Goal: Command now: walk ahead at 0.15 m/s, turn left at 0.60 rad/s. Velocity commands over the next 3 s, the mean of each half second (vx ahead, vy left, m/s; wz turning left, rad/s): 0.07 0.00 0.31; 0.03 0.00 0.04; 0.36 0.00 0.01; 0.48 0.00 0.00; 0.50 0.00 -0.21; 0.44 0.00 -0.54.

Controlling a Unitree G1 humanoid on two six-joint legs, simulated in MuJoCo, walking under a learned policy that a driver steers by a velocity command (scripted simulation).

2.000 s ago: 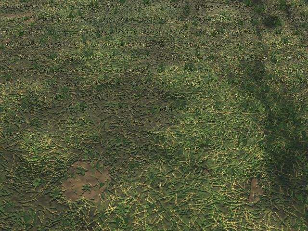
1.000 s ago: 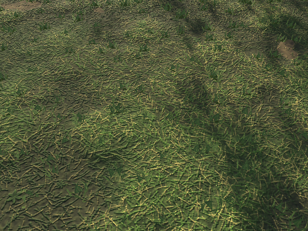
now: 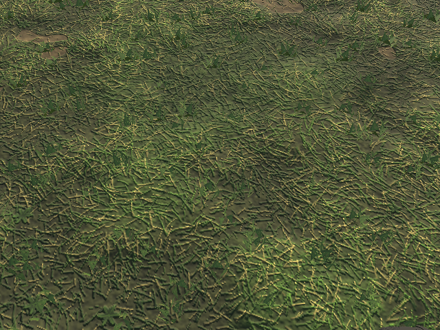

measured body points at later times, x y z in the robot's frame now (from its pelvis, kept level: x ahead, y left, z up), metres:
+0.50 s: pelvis +0.06 -0.03 +0.02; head +0.07 -0.04 +0.47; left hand +0.12 +0.24 -0.10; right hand +0.19 -0.27 -0.11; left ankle +0.11 +0.05 -0.71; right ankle +0.06 -0.14 -0.72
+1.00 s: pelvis +0.10 -0.05 +0.03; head +0.09 -0.05 +0.48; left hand +0.10 +0.20 -0.12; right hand +0.16 -0.30 -0.12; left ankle +0.11 +0.05 -0.71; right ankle +0.06 -0.14 -0.72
